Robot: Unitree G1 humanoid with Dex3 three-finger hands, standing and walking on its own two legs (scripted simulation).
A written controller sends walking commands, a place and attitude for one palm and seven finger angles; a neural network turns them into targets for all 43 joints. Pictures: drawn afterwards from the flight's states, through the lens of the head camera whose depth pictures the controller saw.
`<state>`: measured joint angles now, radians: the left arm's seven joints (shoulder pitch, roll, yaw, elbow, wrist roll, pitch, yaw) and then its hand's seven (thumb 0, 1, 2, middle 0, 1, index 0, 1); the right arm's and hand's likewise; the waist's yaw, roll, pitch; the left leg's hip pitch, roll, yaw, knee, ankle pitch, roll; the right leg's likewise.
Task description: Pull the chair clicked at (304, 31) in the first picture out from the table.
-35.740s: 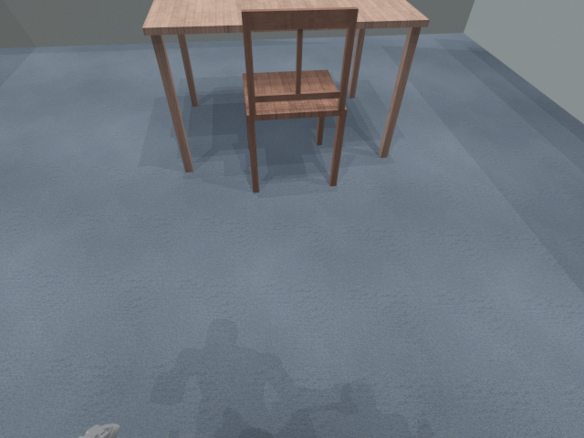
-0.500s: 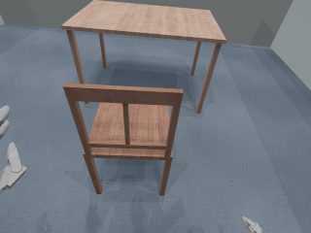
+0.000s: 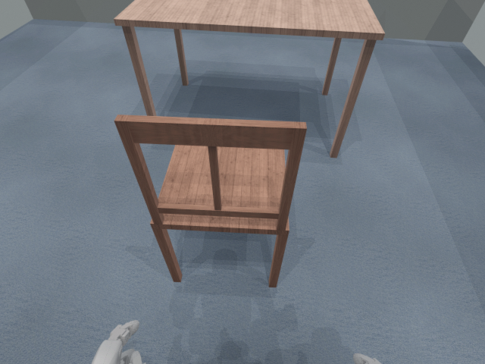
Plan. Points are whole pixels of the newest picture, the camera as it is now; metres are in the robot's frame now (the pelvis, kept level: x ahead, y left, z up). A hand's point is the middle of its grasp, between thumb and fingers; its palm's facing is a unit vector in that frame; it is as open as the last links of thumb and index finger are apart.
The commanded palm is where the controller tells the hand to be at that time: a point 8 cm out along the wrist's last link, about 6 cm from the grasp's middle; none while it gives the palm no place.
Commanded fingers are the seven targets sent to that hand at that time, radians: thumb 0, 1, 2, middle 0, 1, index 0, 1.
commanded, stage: let the arm hang, fingers relaxed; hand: left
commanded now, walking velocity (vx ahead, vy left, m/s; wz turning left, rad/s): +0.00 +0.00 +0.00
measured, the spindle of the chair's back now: (215, 179) +0.58 +0.10 -0.10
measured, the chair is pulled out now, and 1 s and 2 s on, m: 0.66 0.66 0.66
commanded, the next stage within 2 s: look to check the result in 0.90 s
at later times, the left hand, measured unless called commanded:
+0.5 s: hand out of the picture -0.04 +0.18 -0.16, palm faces +0.01 -0.97 -0.24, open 7.4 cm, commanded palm none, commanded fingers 0.00 0.90 0.90 -0.20 -0.30 -0.20 -0.30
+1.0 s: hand out of the picture -0.03 +0.13 -0.16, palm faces +0.03 -0.99 -0.16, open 7.4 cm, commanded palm none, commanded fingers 0.00 0.90 0.90 -0.20 -0.30 -0.20 -0.30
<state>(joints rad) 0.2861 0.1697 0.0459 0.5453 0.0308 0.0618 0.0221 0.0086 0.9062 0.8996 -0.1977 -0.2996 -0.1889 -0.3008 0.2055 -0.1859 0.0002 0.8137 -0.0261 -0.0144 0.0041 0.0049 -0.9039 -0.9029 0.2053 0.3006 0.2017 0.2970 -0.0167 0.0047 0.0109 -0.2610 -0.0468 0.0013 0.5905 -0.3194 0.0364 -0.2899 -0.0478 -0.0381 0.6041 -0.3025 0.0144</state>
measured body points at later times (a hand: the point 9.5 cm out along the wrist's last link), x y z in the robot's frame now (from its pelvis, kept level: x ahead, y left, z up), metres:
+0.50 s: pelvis -0.02 -0.01 +0.01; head -0.01 -0.02 +0.46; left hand -0.04 +0.23 -0.14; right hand -0.05 -0.23 -0.15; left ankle +0.00 +0.10 -0.73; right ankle +0.01 -0.13 -0.73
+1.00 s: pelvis -0.02 -0.02 +0.01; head -0.01 -0.02 +0.46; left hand -0.03 +0.18 -0.15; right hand -0.05 -0.22 -0.15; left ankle +0.00 +0.10 -0.73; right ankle +0.01 -0.13 -0.73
